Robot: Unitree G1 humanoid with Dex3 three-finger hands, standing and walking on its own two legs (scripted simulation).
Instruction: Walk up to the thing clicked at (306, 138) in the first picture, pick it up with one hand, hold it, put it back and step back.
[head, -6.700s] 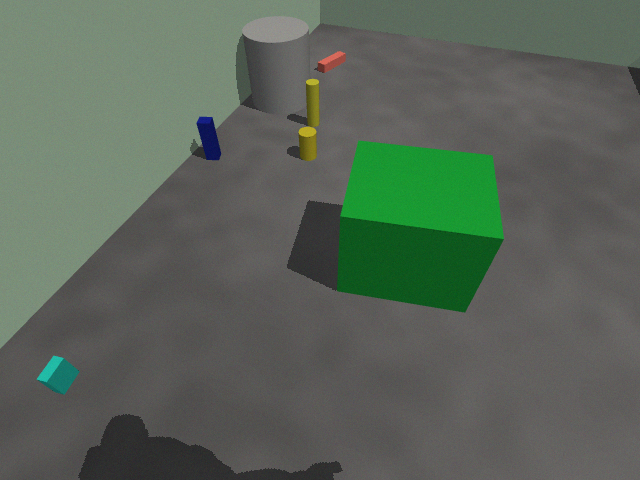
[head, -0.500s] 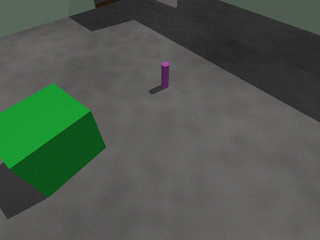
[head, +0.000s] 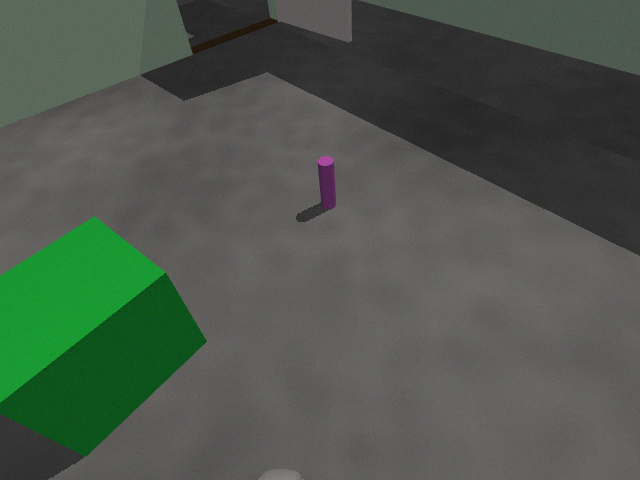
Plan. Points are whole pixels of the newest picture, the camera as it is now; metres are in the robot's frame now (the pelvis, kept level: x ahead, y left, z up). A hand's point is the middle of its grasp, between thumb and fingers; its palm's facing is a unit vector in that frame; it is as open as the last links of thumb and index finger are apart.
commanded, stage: walk up
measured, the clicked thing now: out of the picture +0.59 +1.62 -0.70
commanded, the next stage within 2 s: none
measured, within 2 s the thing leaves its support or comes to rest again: neither
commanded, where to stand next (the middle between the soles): +0.86 +0.09 m, yaw +1 degrees
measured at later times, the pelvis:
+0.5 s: pelvis +0.25 +0.04 +0.00, yaw +2 degrees
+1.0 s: pelvis +0.46 +0.02 -0.01, yaw +2 degrees
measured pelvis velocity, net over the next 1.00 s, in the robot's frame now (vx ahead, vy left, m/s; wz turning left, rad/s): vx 0.46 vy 0.02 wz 0.04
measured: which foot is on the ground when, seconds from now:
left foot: up 0.00-0.24, down 0.26-0.72, up 0.74-1.00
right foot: down 0.00-0.32, up 0.34-0.68, down 0.70-1.00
